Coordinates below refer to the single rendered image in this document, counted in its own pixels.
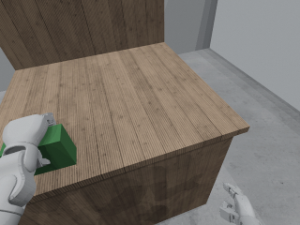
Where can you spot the left robot hand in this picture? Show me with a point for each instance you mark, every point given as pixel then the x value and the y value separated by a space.
pixel 29 129

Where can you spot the left robot forearm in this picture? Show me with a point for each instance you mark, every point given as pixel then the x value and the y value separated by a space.
pixel 18 165

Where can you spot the right robot hand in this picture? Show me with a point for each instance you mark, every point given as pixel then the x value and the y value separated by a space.
pixel 241 207

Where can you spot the table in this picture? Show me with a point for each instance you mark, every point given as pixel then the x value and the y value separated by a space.
pixel 150 134

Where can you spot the sponge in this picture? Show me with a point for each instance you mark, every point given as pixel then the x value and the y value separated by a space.
pixel 57 147

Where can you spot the right robot forearm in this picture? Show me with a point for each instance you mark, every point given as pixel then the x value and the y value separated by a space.
pixel 248 220

